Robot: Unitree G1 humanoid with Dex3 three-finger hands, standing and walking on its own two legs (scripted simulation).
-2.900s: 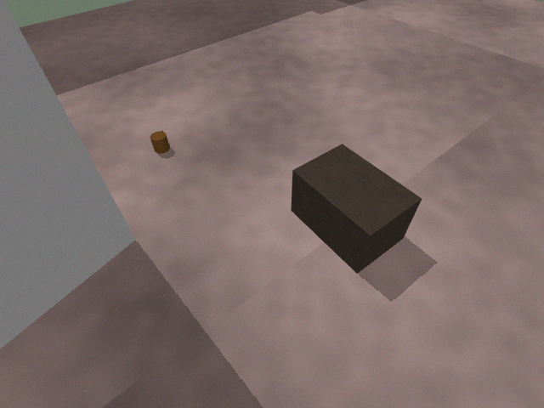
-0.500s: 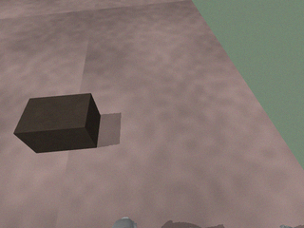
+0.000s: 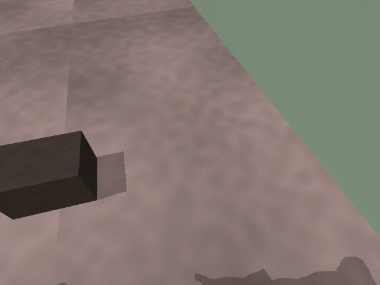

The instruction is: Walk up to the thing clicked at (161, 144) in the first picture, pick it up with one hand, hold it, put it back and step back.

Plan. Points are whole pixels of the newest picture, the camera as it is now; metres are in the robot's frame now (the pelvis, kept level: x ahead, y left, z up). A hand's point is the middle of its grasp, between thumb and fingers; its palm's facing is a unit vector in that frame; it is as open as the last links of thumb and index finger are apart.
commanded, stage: walk up
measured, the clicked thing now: out of the picture +0.06 +1.78 -0.70
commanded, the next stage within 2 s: stand in 0.60 s
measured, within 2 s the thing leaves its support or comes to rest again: neither
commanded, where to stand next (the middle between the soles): +0.06 +0.02 m, yaw -2 degrees
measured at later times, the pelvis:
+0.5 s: pelvis +0.01 +0.01 +0.02, yaw -4 degrees
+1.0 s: pelvis +0.01 +0.01 +0.04, yaw -3 degrees
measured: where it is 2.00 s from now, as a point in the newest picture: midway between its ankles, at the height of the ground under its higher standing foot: outside the picture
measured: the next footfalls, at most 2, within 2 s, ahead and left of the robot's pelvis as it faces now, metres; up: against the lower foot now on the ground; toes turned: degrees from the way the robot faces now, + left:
none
